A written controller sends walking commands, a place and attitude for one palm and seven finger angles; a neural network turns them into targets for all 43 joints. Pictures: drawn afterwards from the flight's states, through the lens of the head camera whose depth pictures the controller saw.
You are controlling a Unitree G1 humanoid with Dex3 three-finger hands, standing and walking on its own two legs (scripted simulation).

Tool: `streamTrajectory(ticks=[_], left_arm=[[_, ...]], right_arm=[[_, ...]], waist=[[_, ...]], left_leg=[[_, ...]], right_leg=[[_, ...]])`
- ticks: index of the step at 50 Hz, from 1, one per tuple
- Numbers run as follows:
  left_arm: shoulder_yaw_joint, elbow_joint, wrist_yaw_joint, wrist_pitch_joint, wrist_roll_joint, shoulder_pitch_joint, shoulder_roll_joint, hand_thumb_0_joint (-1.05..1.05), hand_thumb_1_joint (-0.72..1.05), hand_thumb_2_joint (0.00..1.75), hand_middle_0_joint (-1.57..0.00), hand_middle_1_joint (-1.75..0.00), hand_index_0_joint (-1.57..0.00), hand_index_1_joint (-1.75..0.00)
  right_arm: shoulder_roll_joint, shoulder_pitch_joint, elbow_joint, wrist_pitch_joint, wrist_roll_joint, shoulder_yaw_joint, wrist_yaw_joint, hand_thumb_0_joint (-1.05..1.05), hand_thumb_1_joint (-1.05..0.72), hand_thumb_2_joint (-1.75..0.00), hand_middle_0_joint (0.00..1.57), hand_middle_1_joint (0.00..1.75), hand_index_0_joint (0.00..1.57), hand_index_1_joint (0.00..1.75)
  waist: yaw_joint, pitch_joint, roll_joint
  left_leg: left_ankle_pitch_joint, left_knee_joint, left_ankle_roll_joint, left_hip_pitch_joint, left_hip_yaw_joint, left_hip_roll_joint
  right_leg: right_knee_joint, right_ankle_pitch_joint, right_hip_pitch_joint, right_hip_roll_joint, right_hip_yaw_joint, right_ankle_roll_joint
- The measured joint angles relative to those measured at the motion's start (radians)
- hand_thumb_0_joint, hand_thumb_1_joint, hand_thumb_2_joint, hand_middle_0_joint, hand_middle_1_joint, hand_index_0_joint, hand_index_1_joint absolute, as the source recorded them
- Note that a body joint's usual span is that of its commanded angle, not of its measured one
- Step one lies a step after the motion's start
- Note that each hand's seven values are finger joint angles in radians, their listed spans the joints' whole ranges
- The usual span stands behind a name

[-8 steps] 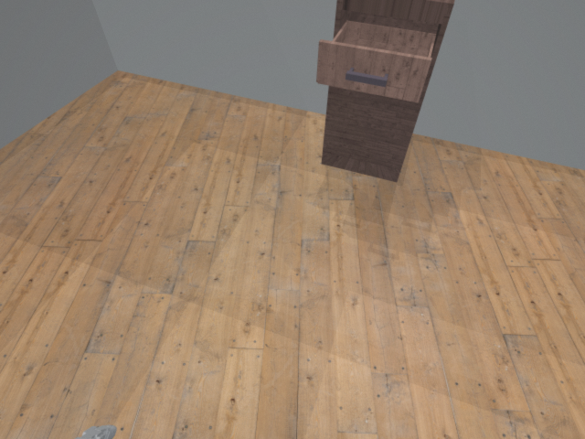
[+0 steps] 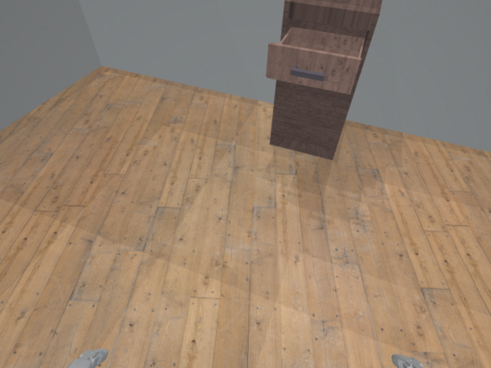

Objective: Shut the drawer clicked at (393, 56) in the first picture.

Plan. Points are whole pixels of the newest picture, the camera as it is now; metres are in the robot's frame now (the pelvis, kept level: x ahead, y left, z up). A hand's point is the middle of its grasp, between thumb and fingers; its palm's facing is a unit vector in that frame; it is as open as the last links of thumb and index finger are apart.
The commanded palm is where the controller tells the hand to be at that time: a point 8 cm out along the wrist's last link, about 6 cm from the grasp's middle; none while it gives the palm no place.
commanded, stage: stand and wait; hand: left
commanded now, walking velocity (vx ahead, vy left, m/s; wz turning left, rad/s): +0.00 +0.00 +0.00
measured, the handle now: (308, 72) +1.18 -0.19 -0.08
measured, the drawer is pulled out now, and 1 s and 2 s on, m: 0.30 0.30 0.30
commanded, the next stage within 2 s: look at it before walking up in 0.82 s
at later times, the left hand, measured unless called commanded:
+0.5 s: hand out of the picture +0.05 +0.24 -0.16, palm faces -0.03 -0.94 -0.33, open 7.4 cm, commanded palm none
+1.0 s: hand out of the picture +0.05 +0.23 -0.15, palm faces -0.03 -0.95 -0.31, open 7.4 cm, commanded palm none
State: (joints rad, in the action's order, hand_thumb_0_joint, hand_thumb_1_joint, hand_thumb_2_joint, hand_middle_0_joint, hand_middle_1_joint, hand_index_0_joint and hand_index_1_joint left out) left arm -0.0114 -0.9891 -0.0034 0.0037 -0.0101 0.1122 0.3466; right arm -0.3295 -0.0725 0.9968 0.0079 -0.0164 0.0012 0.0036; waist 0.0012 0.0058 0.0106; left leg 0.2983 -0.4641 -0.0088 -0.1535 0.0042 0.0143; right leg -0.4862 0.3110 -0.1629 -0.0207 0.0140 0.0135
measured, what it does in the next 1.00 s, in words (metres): stands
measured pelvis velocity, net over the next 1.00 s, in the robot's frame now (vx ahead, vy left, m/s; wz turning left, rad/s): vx -0.02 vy -0.01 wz -0.01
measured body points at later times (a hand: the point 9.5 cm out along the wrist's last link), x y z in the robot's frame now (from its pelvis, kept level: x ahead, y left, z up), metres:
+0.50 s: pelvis -0.01 -0.01 +0.00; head +0.00 +0.00 +0.45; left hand +0.05 +0.29 -0.13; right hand +0.07 -0.30 -0.13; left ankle -0.03 +0.12 -0.74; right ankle -0.03 -0.13 -0.74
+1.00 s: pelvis -0.02 -0.01 +0.01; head -0.02 -0.01 +0.46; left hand +0.05 +0.28 -0.13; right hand +0.05 -0.30 -0.13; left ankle -0.03 +0.12 -0.74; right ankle -0.03 -0.13 -0.74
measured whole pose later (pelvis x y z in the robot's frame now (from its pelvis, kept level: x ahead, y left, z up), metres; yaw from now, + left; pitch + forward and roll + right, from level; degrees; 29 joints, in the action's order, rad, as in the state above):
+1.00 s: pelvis -0.02 -0.01 +0.01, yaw +0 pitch -1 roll +0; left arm -0.01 -1.08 0.00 0.00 -0.01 0.15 0.33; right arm -0.32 -0.13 1.11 0.01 -0.01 0.00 0.00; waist 0.00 0.02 0.01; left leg 0.22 -0.38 0.01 -0.13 0.00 -0.01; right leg -0.40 0.23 -0.15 0.00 0.01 0.00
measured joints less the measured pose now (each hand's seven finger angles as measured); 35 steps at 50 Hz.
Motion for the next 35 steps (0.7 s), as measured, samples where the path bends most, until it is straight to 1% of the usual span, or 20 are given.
streamTrajectory(ticks=[7, 21, 35], left_arm=[[0.001, -0.008, 0.003, 0.002, -0.002, 0.009, -0.012, 0.01, 0.91, 0.90, -0.20, -0.30, -0.20, -0.30], [0.007, -0.064, 0.003, 0.006, 0.001, 0.053, -0.006, 0.01, 0.91, 0.90, -0.20, -0.30, -0.20, -0.30], [0.006, -0.087, 0.004, 0.001, 0.001, 0.043, -0.013, 0.01, 0.91, 0.90, -0.20, -0.30, -0.20, -0.30]], right_arm=[[0.008, 0.007, 0.011, 0.002, 0.000, 0.001, 0.001, 0.01, -0.90, -0.89, 0.21, 0.30, 0.21, 0.30], [0.004, -0.045, 0.074, -0.006, 0.005, -0.001, 0.004, 0.01, -0.90, -0.89, 0.21, 0.30, 0.21, 0.30], [0.011, -0.062, 0.111, -0.001, 0.007, 0.001, 0.002, 0.01, -0.90, -0.89, 0.21, 0.30, 0.21, 0.30]], waist=[[-0.004, 0.005, 0.008], [-0.003, 0.029, 0.005], [0.001, 0.023, 0.002]], left_leg=[[-0.014, 0.022, 0.004, 0.008, -0.001, -0.004], [-0.038, 0.050, 0.012, 0.020, -0.004, -0.014], [-0.066, 0.078, 0.017, 0.025, -0.002, -0.018]], right_leg=[[0.020, -0.013, 0.008, 0.004, -0.002, -0.003], [0.053, -0.039, 0.021, 0.013, -0.004, -0.010], [0.074, -0.065, 0.021, 0.017, -0.002, -0.014]])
